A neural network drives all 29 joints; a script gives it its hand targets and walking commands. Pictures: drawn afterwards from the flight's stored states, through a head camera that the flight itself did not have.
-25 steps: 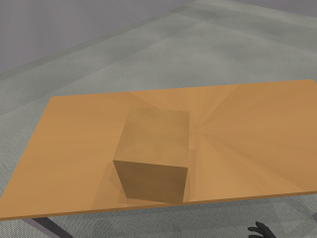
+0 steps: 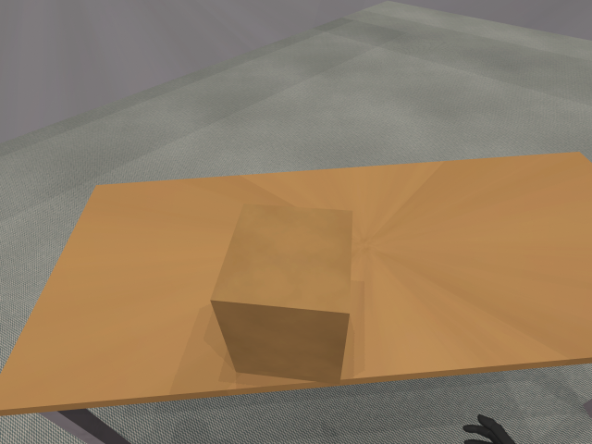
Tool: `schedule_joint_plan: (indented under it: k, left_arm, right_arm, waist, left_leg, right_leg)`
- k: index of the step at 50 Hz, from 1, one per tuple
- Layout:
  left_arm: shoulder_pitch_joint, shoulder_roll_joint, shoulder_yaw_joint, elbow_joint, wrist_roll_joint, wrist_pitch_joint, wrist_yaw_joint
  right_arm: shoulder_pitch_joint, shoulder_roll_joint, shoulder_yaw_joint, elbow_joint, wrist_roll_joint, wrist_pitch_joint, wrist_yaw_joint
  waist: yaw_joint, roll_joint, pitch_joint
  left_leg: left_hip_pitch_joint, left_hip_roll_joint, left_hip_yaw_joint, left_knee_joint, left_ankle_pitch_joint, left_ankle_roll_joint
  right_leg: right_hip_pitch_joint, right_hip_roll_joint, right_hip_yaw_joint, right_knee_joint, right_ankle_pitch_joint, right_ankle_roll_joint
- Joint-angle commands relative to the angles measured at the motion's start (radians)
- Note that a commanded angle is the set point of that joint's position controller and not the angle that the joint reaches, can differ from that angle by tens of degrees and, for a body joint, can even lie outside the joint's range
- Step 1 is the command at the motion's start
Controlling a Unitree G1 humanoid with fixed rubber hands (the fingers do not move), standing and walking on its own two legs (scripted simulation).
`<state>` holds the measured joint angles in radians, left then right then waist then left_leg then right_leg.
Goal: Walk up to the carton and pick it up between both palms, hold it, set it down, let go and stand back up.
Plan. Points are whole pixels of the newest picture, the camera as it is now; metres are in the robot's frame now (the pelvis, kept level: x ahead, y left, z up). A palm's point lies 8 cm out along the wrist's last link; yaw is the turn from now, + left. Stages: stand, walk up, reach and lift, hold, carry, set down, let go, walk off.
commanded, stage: stand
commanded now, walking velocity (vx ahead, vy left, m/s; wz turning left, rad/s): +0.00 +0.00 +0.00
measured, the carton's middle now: (292, 294) +0.42 +0.04 -0.09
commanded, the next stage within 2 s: none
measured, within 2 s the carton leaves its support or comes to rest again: neither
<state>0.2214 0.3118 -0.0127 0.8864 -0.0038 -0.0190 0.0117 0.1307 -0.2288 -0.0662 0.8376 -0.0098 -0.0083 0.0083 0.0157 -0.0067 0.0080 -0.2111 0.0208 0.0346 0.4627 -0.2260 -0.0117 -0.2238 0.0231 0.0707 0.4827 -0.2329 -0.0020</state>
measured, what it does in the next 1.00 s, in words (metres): stands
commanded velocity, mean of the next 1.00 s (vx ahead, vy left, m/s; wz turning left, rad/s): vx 0.00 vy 0.00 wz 0.00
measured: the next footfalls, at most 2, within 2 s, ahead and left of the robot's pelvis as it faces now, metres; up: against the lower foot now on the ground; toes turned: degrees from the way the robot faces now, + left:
none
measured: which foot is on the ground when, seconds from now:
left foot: down 0.00-1.00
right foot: down 0.00-1.00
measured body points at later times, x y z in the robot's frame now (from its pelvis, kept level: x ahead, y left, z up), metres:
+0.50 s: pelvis -0.01 +0.00 +0.00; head -0.02 +0.00 +0.45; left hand +0.07 +0.28 -0.13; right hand +0.14 -0.25 -0.11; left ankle +0.01 +0.13 -0.74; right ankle +0.02 -0.12 -0.74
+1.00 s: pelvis -0.02 +0.00 +0.00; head -0.04 +0.00 +0.45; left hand +0.06 +0.28 -0.13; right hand +0.13 -0.26 -0.11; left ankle +0.01 +0.13 -0.74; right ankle +0.02 -0.12 -0.74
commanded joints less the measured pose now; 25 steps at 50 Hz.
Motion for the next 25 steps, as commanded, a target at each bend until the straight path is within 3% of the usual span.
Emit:
schedule_joint_plan:
  k: [1,3,4,6,7,8,9,10,11,12,13,14,15,16,17,18,20,21,22,23,24,25]
  left_arm:
    - [-0.047,0.209,0.065,-0.046,0.033,-0.045,-0.002]
    - [-0.045,0.237,0.076,-0.031,0.036,-0.044,-0.005]
    - [-0.055,0.223,0.081,-0.032,0.040,-0.044,-0.005]
    - [-0.066,0.217,0.071,-0.034,0.039,-0.041,-0.003]
    - [-0.040,0.224,0.068,-0.026,0.037,-0.032,0.002]
    - [-0.012,0.209,0.063,-0.024,0.031,-0.039,-0.001]
    - [-0.045,0.234,0.068,-0.025,0.029,-0.040,-0.004]
    - [-0.034,0.245,0.069,-0.018,0.033,-0.043,0.000]
    - [-0.035,0.230,0.068,-0.013,0.031,-0.043,-0.002]
    - [-0.042,0.217,0.068,0.002,0.034,-0.040,-0.005]
    - [-0.025,0.204,0.062,-0.004,0.027,-0.042,-0.002]
    - [-0.056,0.231,0.069,0.001,0.044,-0.047,-0.002]
    - [-0.057,0.230,0.066,-0.011,0.027,-0.040,0.000]
    - [-0.046,0.197,0.057,0.003,0.026,-0.044,-0.005]
    - [-0.051,0.229,0.068,0.012,0.030,-0.042,-0.009]
    - [-0.022,0.220,0.068,0.011,0.020,-0.042,-0.006]
    - [-0.049,0.241,0.067,0.009,0.032,-0.042,-0.002]
    - [-0.018,0.207,0.064,0.027,0.035,-0.037,-0.005]
    - [-0.036,0.213,0.069,0.010,0.035,-0.039,-0.004]
    - [-0.048,0.211,0.063,0.029,0.033,-0.038,-0.006]
    - [-0.045,0.209,0.059,0.016,0.034,-0.042,-0.008]
    - [-0.073,0.232,0.068,0.018,0.031,-0.035,-0.005]
  right_arm:
    - [-0.034,-0.290,-0.038,-0.001,-0.018,-0.030,-0.016]
    - [-0.019,-0.255,-0.023,-0.004,-0.014,-0.034,-0.012]
    - [-0.017,-0.273,-0.035,0.001,-0.010,-0.030,-0.020]
    - [-0.044,-0.281,-0.038,0.010,-0.016,-0.029,-0.014]
    - [-0.003,-0.279,-0.034,0.002,-0.021,-0.028,-0.013]
    - [-0.002,-0.277,-0.031,0.003,-0.010,-0.033,-0.010]
    - [-0.010,-0.294,-0.040,0.003,-0.007,-0.034,-0.013]
    - [-0.030,-0.306,-0.044,0.011,-0.016,-0.030,-0.012]
    - [0.005,-0.270,-0.034,0.011,-0.008,-0.033,-0.013]
    - [0.008,-0.280,-0.033,0.025,-0.015,-0.033,-0.018]
    - [0.000,-0.303,-0.038,0.010,-0.013,-0.040,-0.014]
    - [0.018,-0.269,-0.038,0.000,-0.009,-0.035,-0.012]
    - [-0.004,-0.299,-0.038,0.011,-0.016,-0.032,-0.014]
    - [0.005,-0.275,-0.036,0.013,-0.013,-0.032,-0.013]
    - [0.040,-0.268,-0.025,0.025,-0.013,-0.036,-0.013]
    - [0.014,-0.303,-0.038,0.033,-0.010,-0.036,-0.013]
    - [0.013,-0.248,-0.025,0.018,-0.011,-0.039,-0.010]
    - [-0.003,-0.285,-0.026,0.031,-0.018,-0.037,-0.010]
    - [-0.044,-0.284,-0.032,0.007,-0.018,-0.034,-0.009]
    - [-0.009,-0.287,-0.037,0.026,-0.017,-0.031,-0.006]
    - [-0.015,-0.282,-0.033,0.018,-0.016,-0.032,-0.007]
    - [-0.021,-0.304,-0.034,0.028,-0.023,-0.031,-0.011]
  waist:
    - [0.005,0.053,-0.126]
    - [-0.019,0.053,-0.163]
    - [-0.002,0.037,-0.133]
    - [-0.008,0.042,-0.099]
    - [-0.022,0.078,-0.130]
    - [-0.002,0.050,-0.132]
    - [-0.014,0.074,-0.140]
    - [-0.003,0.077,-0.081]
    - [-0.026,0.076,-0.097]
    - [-0.026,0.047,-0.099]
    - [-0.003,0.002,-0.112]
    - [-0.034,0.037,-0.092]
    - [-0.001,0.060,-0.094]
    - [-0.016,0.104,-0.083]
    - [-0.031,0.068,-0.094]
    - [-0.010,0.105,-0.112]
    - [-0.024,0.074,-0.026]
    - [-0.004,0.086,-0.068]
    - [0.004,0.060,-0.057]
    - [-0.011,0.067,-0.057]
    - [-0.002,0.077,-0.069]
    - [-0.003,0.089,-0.029]
  left_leg:
    - [0.067,0.095,-0.102,-0.092,0.143,0.056]
    - [0.112,0.090,-0.095,-0.093,0.121,0.051]
    - [0.086,0.088,-0.096,-0.096,0.140,0.045]
    - [0.098,0.088,-0.095,-0.098,0.102,0.049]
    - [0.089,0.088,-0.092,-0.104,0.089,0.053]
    - [0.108,0.098,-0.110,-0.089,0.086,0.051]
    - [0.068,0.093,-0.104,-0.107,0.064,0.051]
    - [0.072,0.091,-0.098,-0.110,0.069,0.050]
    - [0.101,0.099,-0.109,-0.104,0.094,0.060]
    - [0.101,0.096,-0.101,-0.107,0.082,0.053]
    - [0.109,0.104,-0.117,-0.094,0.078,0.067]
    - [0.103,0.097,-0.112,-0.115,0.078,0.046]
    - [0.084,0.107,-0.106,-0.117,0.070,0.061]
    - [0.071,0.097,-0.110,-0.113,0.069,0.056]
    - [0.057,0.089,-0.098,-0.124,0.039,0.048]
    - [0.074,0.099,-0.112,-0.132,0.039,0.052]
    - [0.052,0.101,-0.109,-0.133,0.007,0.050]
    - [0.052,0.102,-0.119,-0.136,-0.035,0.056]
    - [0.031,0.101,-0.129,-0.140,-0.066,0.050]
    - [0.035,0.100,-0.124,-0.147,-0.028,0.049]
    - [0.031,0.093,-0.122,-0.161,-0.107,0.048]
    - [0.004,0.097,-0.106,-0.155,-0.068,0.050]
  right_leg:
    - [0.088,-0.111,0.074,-0.104,0.206,-0.027]
    - [0.062,-0.120,0.079,-0.115,0.168,-0.030]
    - [0.068,-0.119,0.083,-0.108,0.182,-0.036]
    - [0.029,-0.111,0.075,-0.116,0.161,-0.026]
    - [0.061,-0.127,0.095,-0.109,0.160,-0.039]
    - [0.041,-0.131,0.095,-0.122,0.140,-0.044]
    - [0.068,-0.119,0.099,-0.132,0.132,-0.039]
    - [0.052,-0.126,0.079,-0.131,0.161,-0.033]
    - [0.035,-0.125,0.105,-0.129,0.164,-0.034]
    - [0.037,-0.122,0.099,-0.126,0.152,-0.029]
    - [0.044,-0.129,0.106,-0.134,0.148,-0.037]
    - [0.015,-0.117,0.085,-0.128,0.134,-0.035]
    - [0.049,-0.122,0.099,-0.131,0.127,-0.035]
    - [0.041,-0.130,0.108,-0.128,0.154,-0.044]
    - [0.052,-0.127,0.105,-0.136,0.146,-0.030]
    - [0.050,-0.117,0.098,-0.118,0.141,-0.033]
    - [-0.016,-0.128,0.113,-0.139,0.078,-0.043]
    - [0.028,-0.112,0.086,-0.141,0.073,-0.038]
    - [0.019,-0.104,0.065,-0.136,0.039,-0.030]
    - [0.034,-0.118,0.096,-0.136,0.060,-0.039]
    - [0.013,-0.118,0.093,-0.136,0.026,-0.028]
    - [0.017,-0.109,0.109,-0.150,0.059,-0.028]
